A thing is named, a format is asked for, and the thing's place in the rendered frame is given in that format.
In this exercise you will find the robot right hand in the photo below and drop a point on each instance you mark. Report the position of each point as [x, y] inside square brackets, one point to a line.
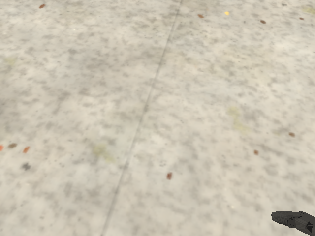
[301, 220]

